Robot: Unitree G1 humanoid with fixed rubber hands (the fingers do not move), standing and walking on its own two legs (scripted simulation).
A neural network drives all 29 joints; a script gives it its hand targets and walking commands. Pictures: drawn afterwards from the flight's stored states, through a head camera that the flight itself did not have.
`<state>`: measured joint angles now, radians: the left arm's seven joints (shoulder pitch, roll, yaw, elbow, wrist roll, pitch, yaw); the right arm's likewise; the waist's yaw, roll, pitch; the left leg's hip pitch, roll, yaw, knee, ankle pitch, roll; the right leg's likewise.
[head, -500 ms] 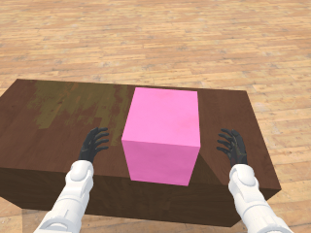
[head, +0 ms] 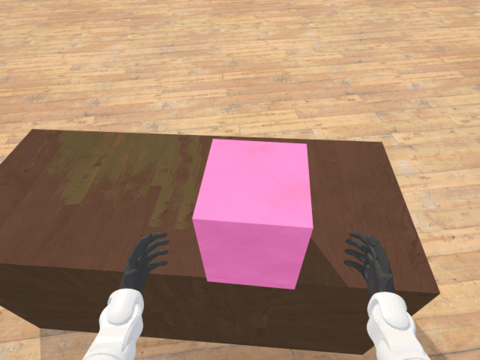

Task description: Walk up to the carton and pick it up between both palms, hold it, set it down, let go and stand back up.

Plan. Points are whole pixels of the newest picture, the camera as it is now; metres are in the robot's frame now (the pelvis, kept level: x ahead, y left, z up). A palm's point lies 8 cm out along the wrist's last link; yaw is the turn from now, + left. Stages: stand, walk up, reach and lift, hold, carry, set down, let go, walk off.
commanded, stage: set down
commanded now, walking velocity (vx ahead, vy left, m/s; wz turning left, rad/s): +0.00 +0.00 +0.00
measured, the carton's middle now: (254, 215) +0.44 -0.01 -0.05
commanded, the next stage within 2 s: let go in 1.64 s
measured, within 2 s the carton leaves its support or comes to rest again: neither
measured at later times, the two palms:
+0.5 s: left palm (126, 327) +0.22 +0.22 -0.06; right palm (387, 332) +0.20 -0.22 -0.06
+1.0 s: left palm (129, 320) +0.23 +0.21 -0.05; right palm (381, 330) +0.20 -0.21 -0.05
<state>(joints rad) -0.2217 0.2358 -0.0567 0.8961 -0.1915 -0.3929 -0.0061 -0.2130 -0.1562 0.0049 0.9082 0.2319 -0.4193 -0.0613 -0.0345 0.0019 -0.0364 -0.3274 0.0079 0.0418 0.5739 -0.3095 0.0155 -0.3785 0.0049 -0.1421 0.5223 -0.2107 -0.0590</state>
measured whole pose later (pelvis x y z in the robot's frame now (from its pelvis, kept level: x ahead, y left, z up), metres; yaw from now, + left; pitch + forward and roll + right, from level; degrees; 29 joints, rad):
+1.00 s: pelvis +0.00 -0.01 +0.00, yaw +0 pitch -3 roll +0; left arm 0.00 0.27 -0.07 0.68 -0.12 -0.19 0.01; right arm 0.06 -0.08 -0.03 0.72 0.11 -0.28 0.00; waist -0.01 -0.06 0.03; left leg -0.21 0.01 0.05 0.61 -0.35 0.01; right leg -0.28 0.01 -0.13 0.59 -0.27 -0.07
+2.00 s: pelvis +0.01 +0.01 +0.01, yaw -3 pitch -6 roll -1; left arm 0.22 0.19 -0.03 0.48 0.00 0.18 0.03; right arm 0.22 -0.18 -0.05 0.70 -0.02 -0.16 0.04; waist 0.01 0.00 0.10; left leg -0.06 0.02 0.09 0.46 -0.30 0.02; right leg -0.13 0.03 -0.09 0.42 -0.19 -0.05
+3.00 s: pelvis +0.02 +0.04 +0.01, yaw +1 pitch -1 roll -1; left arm 0.36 0.11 0.04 1.05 0.02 0.00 0.03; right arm 0.36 -0.15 -0.01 1.01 -0.01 -0.01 -0.03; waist 0.01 0.01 -0.02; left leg -0.12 -0.05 0.04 0.41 -0.27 0.08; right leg -0.18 -0.04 -0.13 0.40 -0.19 0.00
